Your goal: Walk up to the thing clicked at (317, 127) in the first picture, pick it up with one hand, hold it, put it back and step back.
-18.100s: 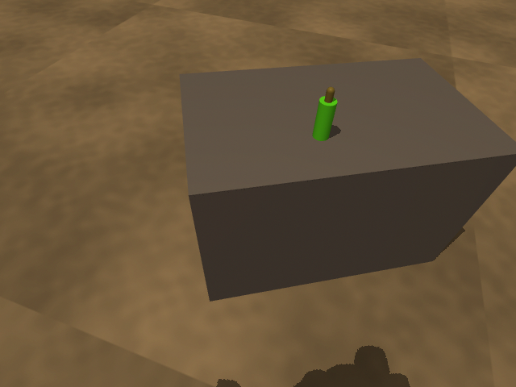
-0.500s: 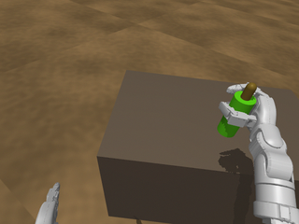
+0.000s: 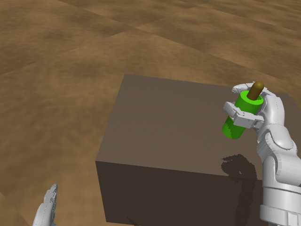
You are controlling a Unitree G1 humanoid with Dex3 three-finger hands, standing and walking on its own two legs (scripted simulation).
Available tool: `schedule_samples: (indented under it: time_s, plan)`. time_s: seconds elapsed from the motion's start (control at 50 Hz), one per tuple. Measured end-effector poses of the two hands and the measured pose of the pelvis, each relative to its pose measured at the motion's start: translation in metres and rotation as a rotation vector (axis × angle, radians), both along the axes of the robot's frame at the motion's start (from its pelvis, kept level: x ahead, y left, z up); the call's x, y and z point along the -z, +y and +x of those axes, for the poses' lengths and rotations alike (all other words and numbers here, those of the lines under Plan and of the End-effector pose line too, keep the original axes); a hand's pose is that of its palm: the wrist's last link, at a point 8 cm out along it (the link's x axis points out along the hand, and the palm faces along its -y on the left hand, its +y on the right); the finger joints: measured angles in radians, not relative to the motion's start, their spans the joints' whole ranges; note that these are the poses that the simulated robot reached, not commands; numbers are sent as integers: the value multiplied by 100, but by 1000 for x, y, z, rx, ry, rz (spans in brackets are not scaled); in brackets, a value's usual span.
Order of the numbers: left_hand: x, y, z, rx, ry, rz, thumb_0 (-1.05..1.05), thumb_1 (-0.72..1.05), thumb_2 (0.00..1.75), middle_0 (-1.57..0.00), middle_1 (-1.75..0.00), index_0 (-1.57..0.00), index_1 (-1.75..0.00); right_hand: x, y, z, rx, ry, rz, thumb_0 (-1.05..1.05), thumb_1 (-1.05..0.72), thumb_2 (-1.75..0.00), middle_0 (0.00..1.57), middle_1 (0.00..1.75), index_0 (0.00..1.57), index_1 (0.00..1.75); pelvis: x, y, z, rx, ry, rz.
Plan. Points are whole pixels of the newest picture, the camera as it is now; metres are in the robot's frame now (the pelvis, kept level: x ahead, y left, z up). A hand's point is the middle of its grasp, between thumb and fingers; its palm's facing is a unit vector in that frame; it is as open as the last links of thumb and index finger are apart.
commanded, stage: hold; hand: right
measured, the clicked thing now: (243, 110) +0.35 -0.20 +0.20
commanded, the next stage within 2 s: none
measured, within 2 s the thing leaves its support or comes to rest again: neither
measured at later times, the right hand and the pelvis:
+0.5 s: hand (243, 111) +0.34 -0.19 +0.21, palm faces +0.17 +0.99 -0.01, open 6.7 cm; pelvis +0.01 +0.00 +0.00, yaw +0 degrees
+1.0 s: hand (242, 110) +0.35 -0.19 +0.21, palm faces +0.17 +0.99 -0.02, open 6.7 cm; pelvis +0.01 +0.00 +0.00, yaw +0 degrees
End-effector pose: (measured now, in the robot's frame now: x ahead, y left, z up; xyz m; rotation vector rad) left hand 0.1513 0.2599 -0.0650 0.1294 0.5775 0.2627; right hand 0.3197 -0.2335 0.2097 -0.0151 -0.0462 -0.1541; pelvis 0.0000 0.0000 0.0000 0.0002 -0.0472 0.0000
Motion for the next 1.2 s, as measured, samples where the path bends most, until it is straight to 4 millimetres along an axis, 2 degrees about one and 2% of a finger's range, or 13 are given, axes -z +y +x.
schedule_samples:
  time_s: [0.22,0.32,0.66,0.84,1.2]
  plan:
    - [4,-4,2,10,17,-17,-1,-54,5,-5,-5,-5,-5,5,-7,-6,16,25,4,5,-6,-105,91,106,91,105,0,1,3,4,2,-1]
    - [0,-1,5,6,-2,0,-1,-54,5,-5,-5,-5,-5,8,-9,-6,26,26,1,5,-6,-105,91,106,91,105,0,1,4,4,2,-1]
    - [6,-5,11,10,13,-18,-1,-54,5,-5,-5,-5,-5,3,-7,-4,14,15,-5,5,-6,-105,91,106,91,105,0,1,10,5,6,0]
    - [2,1,12,4,5,-3,-1,-55,5,-5,-5,-5,-5,3,-7,-4,18,11,2,5,-6,-105,91,106,91,105,0,1,11,5,4,-1]
    - [4,0,10,6,9,-11,-1,-55,5,-5,-5,-5,-5,3,-3,-3,17,20,-3,5,-5,-105,91,106,91,105,0,3,9,6,2,-1]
